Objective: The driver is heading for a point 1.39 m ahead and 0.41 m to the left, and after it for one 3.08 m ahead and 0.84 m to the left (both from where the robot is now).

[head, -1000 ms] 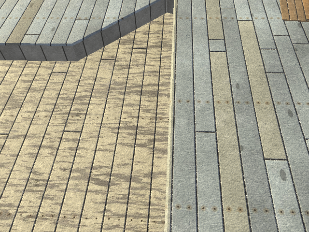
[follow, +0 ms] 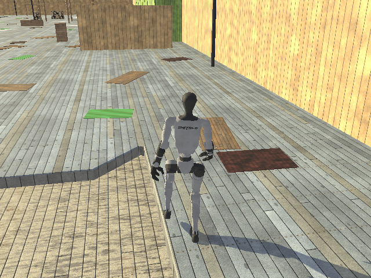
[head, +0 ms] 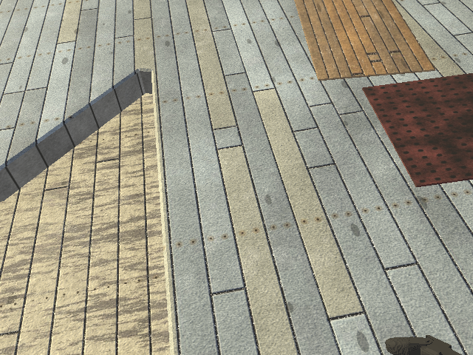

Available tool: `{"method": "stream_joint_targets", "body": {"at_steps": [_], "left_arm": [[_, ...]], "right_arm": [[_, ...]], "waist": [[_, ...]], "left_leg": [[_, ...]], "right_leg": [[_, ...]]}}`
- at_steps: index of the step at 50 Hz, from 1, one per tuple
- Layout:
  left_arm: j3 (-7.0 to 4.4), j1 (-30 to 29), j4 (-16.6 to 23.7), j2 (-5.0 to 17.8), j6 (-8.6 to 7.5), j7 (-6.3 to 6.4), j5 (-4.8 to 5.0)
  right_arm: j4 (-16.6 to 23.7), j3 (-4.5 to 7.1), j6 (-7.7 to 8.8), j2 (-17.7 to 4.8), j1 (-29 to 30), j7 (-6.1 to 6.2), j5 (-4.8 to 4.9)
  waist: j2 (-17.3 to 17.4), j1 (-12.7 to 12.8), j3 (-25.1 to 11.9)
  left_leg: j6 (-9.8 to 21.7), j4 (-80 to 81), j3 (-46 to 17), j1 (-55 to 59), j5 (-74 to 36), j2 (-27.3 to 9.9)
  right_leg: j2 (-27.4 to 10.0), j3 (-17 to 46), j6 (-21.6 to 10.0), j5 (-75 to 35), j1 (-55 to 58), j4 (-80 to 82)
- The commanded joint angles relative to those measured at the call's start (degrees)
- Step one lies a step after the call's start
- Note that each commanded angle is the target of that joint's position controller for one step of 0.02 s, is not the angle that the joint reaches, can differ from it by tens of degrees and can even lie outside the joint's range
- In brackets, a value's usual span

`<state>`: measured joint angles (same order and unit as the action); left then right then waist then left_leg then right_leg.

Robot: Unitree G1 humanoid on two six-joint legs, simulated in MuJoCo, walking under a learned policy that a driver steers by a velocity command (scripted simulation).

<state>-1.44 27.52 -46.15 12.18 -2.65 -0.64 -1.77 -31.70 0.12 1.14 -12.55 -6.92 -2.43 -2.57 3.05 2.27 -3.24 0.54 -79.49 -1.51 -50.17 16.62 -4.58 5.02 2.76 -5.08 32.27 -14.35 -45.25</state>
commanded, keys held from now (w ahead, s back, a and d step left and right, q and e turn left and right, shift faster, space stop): w+q+shift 0.34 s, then q+shift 0.48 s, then e+shift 0.18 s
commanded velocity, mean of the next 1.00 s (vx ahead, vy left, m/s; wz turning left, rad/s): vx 0.52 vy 0.00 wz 0.63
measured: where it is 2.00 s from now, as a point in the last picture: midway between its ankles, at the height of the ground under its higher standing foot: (263, 205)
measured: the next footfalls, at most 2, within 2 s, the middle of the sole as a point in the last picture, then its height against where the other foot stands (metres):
left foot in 0.24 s outside the picture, level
right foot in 0.68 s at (255, 267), level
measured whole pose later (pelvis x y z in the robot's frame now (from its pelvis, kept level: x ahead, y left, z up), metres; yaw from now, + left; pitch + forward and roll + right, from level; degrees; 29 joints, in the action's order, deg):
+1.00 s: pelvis +0.61 +0.03 +0.03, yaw +41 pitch +0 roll +0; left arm -2.1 17.7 -42.7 15.9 -0.6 1.0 -2.0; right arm -35.6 2.0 -5.5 -17.5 -7.0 -1.1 -2.0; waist -0.1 3.5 1.5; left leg 1.1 -52.7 -2.3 -26.7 25.3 2.8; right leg -1.6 -4.7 -2.6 2.6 -24.4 -26.9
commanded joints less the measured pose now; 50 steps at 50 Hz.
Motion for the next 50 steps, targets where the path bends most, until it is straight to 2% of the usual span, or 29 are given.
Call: {"method": "stream_joint_targets", "body": {"at_steps": [1, 5, 7, 9, 10, 11, 12, 13, 14, 15, 16, 17, 19, 20, 23, 26, 28, 31, 32, 33, 34, 35, 36, 37, 38, 39, 42, 45, 50], "left_arm": [[-2.98, -4.49, 3.24, 8.18, -3.08, 0.66, 0.59], [-3.31, -3.89, 1.6, 11.6, -4.9, 1.12, 0.78], [-3.07, -2.67, 1.23, 12.04, -5.28, 1.14, 0.64], [-3.34, -2.3, 0.83, 13.4, -4.63, 1.86, -1.05], [-3.81, -3.46, 1.06, 14.61, -3.56, 2.59, -2.1], [-4.2, -5.53, 2.0, 15.82, -2.68, 3.01, -2.4], [-4.07, -10.17, 2.98, 15.55, -2.57, 2.87, -2.27], [-1.32, -13.62, 6.6, 4.32, -3.99, 1.61, -2.32], [-0.54, -8.87, 11.31, 5.77, -4.92, 0.87, 0.32], [-0.18, -12.65, 10.89, 9.52, -5.94, 0.95, -0.5], [-0.25, -16.29, 11.29, 11.13, -6.53, 0.81, -0.29], [0.17, -18.95, 12.2, 10.71, -6.23, 0.97, -1.09], [0.83, -18.63, 12.39, 9.81, -3.61, 0.74, -2.41], [0.94, -18.54, 12.97, 9.68, -2.56, 0.83, -2.32], [1.87, -26.2, 16.29, 7.47, -1.8, 0.95, -1.94], [2.97, -32.71, 17.43, 4.23, -1.46, 0.3, -1.4], [3.21, -35.45, 17.94, 3.8, -1.33, 0.44, -0.56], [2.45, -31.77, 17.54, 5.87, -2.18, 1.51, -0.05], [1.43, -25.22, 15.7, 8.19, -2.55, 2.2, 0.5], [0.36, -15.38, 12.89, 10.9, -3.18, 2.79, 0.64], [-0.32, -9.45, 11.37, 13.67, -3.43, 3.12, -0.02], [-0.11, -4.64, 13.1, 12.56, -2.55, 2.21, -0.94], [-1.84, -7.87, 12.29, 13.66, -2.62, 2.23, 0.57], [-0.92, -15.99, 14.95, 8.32, -2.32, 3.03, 1.29], [0.34, -19.58, 15.17, 4.05, -1.63, 3.62, 1.21], [0.67, -19.62, 14.44, 3.44, -0.88, 4.07, 0.6], [-0.62, -17.36, 11.4, 6.43, -0.3, 3.62, -0.16], [-1.17, -16.16, 9.68, 8.15, -0.79, 2.43, -0.8], [-1.88, -16.08, 8.16, 9.91, 2.63, 0.92, -0.04]], "right_arm": [[3.51, 1.66, 0.07, -6.82, 7.03, -1.12, 1.37], [-0.68, 1.2, 0.57, -5.1, 6.09, -3.14, 1.61], [-2.1, 1.73, 0.47, -5.73, 4.83, -3.16, 1.76], [-3.99, 2.96, -0.19, -8.59, -1.2, -2.39, 1.77], [-6.7, 3.85, -0.54, -10.36, -9.82, -1.94, 2.06], [-9.87, 4.86, -0.56, -12.53, -19.31, -1.48, 2.19], [-11.99, 6.13, -0.53, -14.13, -27.46, -0.62, 1.97], [-12.3, 6.48, -0.98, -15.38, -23.62, -0.7, 2.16], [-9.87, 7.31, -0.67, -18.87, -18.59, -1.0, 1.74], [-8.78, 7.1, -0.05, -15.05, -17.51, -0.55, 1.8], [-10.77, 6.11, 0.42, -11.09, -18.9, -0.07, 1.71], [-11.19, 5.67, 1.3, -10.15, -17.71, 0.19, 1.36], [-11.67, 4.51, 2.59, -9.48, -15.77, 1.23, 1.44], [-11.73, 4.37, 3.32, -10.22, -16.49, 1.26, 1.73], [-12.44, 4.5, 4.42, -12.1, -18.72, 1.55, 2.75], [-14.2, 4.6, 2.74, -11.13, -23.76, 2.69, 3.57], [-14.21, 5.1, 1.22, -11.46, -25.47, 3.29, 3.45], [-12.32, 6.18, 0.09, -12.49, -21.71, 3.96, 2.83], [-11.16, 6.96, 0.42, -14.23, -18.58, 3.95, 2.62], [-9.7, 7.2, 1.01, -14.12, -15.65, 3.63, 2.88], [-8.2, 5.99, 0.99, -7.43, -19.13, 3.58, 3.42], [-8.03, 5.59, 0.21, -7.0, -27.25, 4.67, 4.69], [-7.05, 5.81, -0.13, -10.13, -30.07, 4.64, 4.1], [-8.28, 6.16, -1.21, -12.16, -25.24, 4.17, 1.78], [-7.41, 6.14, -2.27, -11.68, -19.89, 3.12, 1.04], [-6.99, 6.14, -3.42, -10.86, -17.84, 2.18, 0.73], [-4.95, 5.0, -6.19, -7.68, -15.24, 0.82, 1.03], [-4.01, 3.6, -6.48, -6.34, -13.78, 0.96, 0.57], [-3.3, 1.17, -7.01, -6.03, -10.69, 1.45, 0.9]], "waist": [[-5.07, 0.33, 11.52], [-3.7, 0.77, 4.06], [-7.02, -0.26, 0.86], [-11.44, -4.31, -2.79], [-13.42, -8.75, -6.06], [-11.96, -13.2, -8.45], [-8.93, -18.52, -8.44], [7.41, -11.15, -4.66], [13.74, -6.01, -12.03], [1.58, -8.04, -8.54], [-5.87, -6.51, -2.0], [-9.3, -4.56, 1.64], [-9.45, -0.43, 8.79], [-8.98, 0.45, 9.49], [-6.33, -1.23, 8.82], [-0.7, -6.15, 4.0], [2.17, -8.37, 2.82], [3.46, -5.61, 1.49], [3.13, -1.72, -1.19], [1.53, 2.96, -5.24], [-8.57, 1.43, -12.2], [-11.79, -0.85, -21.02], [-18.28, -1.94, -30.05], [-10.78, -2.9, -24.42], [-9.19, -3.36, -16.69], [-8.75, -3.72, -11.89], [-10.7, -4.84, -5.37], [-10.68, -5.82, -5.83], [-15.07, -5.25, -1.19]], "left_leg": [[0.56, 21.5, 3.81, 0.58, -7.4, -0.51], [4.63, 41.32, 8.51, 11.11, -20.32, 4.81], [6.16, 45.0, 12.22, 21.18, -21.59, 8.59], [7.82, 44.44, 13.57, 27.0, -15.69, 11.7], [9.21, 43.59, 12.9, 32.81, -10.11, 13.05], [10.4, 47.55, 11.07, 40.86, -6.08, 13.02], [12.76, 49.13, 4.74, 52.89, -1.13, 9.36], [16.19, 47.05, -16.87, 63.9, 6.03, -0.05], [27.36, 61.3, -49.16, 73.46, 14.42, -9.63], [25.77, 66.62, -47.99, 69.36, 15.93, -10.46], [23.38, 67.95, -42.45, 58.94, 14.9, -8.78], [20.69, 68.53, -37.22, 49.94, 10.63, -5.8], [19.13, 68.52, -29.4, 36.42, -10.7, -1.54], [18.91, 67.6, -27.01, 33.7, -23.87, -1.22], [14.35, 64.91, -17.92, 30.73, -50.67, 3.72], [6.92, 57.93, -15.17, 34.27, -52.78, 8.64], [4.76, 54.83, -17.79, 38.0, -51.15, 9.17], [1.7, 47.79, -23.31, 37.77, -44.97, 9.97], [0.78, 40.32, -24.17, 37.76, -42.29, 10.44], [-0.14, 28.86, -21.81, 35.6, -32.11, 12.08], [-0.4, 12.73, -14.3, 26.29, 18.63, 15.25], [-0.32, -1.18, -7.94, 19.63, 32.33, 15.59], [-1.21, -11.59, -6.96, 16.44, 23.54, 12.43], [-1.66, -7.99, -4.76, 15.82, 14.25, 9.1], [-2.56, -4.14, -3.62, 15.75, 9.94, 8.03], [-3.42, -2.58, -3.04, 16.83, 9.04, 7.08], [-2.76, 4.01, -1.37, 22.33, 7.38, 6.11], [-0.7, 12.11, -1.67, 27.01, 7.74, 8.16], [1.64, 34.95, 3.12, 39.1, 9.47, 9.2]], "right_leg": [[-7.75, 12.68, -8.05, -6.53, -2.77, 36.87], [-10.73, -1.08, -3.6, -35.51, 17.56, 42.25], [-12.38, -5.74, -1.36, -60.89, 21.23, 38.83], [-14.68, -8.41, 1.03, -85.37, 26.68, 26.31], [-15.9, -9.0, 1.57, -94.93, 27.82, 13.67], [-15.3, -9.38, 1.32, -94.84, 24.81, -2.36], [-10.63, -10.23, 0.64, -79.2, 10.95, -25.02], [0.04, -7.0, 2.18, -16.5, -18.84, -45.73], [2.82, 4.21, 4.16, -8.43, -35.92, -55.99], [-2.38, 7.16, 2.8, -14.82, -37.29, -51.43], [-4.85, 6.46, 2.68, -18.06, -34.4, -45.96], [-6.96, 5.57, 2.92, -18.46, -30.97, -40.0], [-8.55, 4.18, 5.2, -16.89, -27.76, -35.49], [-8.98, 3.08, 6.19, -15.73, -27.15, -32.05], [-7.46, -2.04, 6.9, -25.12, -23.77, -15.84], [-2.57, -4.63, 5.18, -38.23, -17.7, -0.82], [0.21, -4.42, 4.82, -39.86, -15.92, 5.4], [2.5, -0.24, 4.46, -39.99, -2.4, 17.66], [0.92, 2.38, 4.01, -42.61, 4.86, 20.87], [-4.4, 5.83, 3.05, -49.13, 14.97, 23.3], [-19.71, 13.4, 0.4, -76.9, 29.34, 13.16], [-35.17, 25.4, -4.18, -108.72, 37.01, 4.13], [-39.42, 34.94, -12.42, -94.85, 36.77, 10.01], [-31.74, 28.74, -11.09, -70.57, 26.12, 15.54], [-25.96, 20.62, -8.62, -53.58, 17.04, 19.45], [-23.24, 15.7, -7.42, -48.63, 10.59, 22.5], [-20.02, 6.92, -6.85, -48.03, -2.06, 25.7], [-19.89, 5.78, -8.12, -45.16, -6.94, 26.96], [-15.49, 8.55, -5.61, -8.01, -16.12, 34.52]]}}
